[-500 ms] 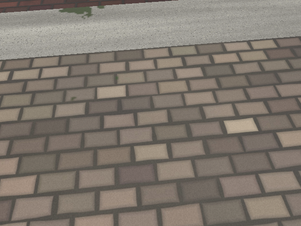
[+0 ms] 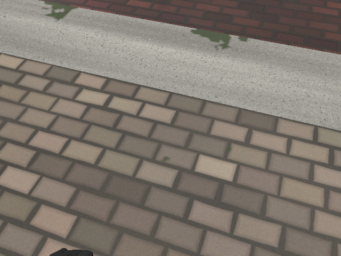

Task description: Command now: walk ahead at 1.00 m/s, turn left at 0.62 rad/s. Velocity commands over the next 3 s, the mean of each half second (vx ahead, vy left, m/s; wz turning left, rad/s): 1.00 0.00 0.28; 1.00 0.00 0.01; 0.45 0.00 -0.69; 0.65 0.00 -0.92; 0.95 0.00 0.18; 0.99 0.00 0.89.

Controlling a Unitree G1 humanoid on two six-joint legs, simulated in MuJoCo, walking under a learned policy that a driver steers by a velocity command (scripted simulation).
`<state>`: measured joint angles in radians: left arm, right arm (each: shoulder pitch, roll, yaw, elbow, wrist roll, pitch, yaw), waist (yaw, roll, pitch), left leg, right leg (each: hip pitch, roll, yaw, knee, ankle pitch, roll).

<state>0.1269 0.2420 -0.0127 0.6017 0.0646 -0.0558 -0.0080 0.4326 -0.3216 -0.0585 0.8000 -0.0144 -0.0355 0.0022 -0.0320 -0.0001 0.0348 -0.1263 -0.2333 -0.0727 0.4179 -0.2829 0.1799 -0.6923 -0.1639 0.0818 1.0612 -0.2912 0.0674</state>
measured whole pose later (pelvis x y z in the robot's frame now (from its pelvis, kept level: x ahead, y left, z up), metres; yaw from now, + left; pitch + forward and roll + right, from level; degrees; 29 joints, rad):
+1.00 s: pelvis +0.95 +0.03 +0.00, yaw +7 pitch +2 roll +1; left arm 0.00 0.27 -0.01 0.69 0.02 -0.06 -0.06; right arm 0.54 -0.28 -0.04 0.97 0.00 -0.12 0.02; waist -0.08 -0.02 0.02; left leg 0.23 -0.09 0.05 0.06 -0.31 0.06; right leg -0.73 -0.09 -0.06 0.62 0.13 -0.08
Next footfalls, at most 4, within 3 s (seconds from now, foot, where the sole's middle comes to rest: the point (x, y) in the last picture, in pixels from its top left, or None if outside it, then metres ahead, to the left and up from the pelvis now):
0.20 right None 0.40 -0.17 -0.77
0.64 left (156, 181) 0.81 0.09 -0.77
1.10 right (174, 101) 1.29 -0.01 -0.77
1.50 left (149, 74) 1.52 0.13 -0.77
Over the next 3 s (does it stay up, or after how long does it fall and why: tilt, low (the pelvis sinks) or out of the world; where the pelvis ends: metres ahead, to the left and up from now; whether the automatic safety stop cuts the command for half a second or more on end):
stays up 1.97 -0.66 -0.16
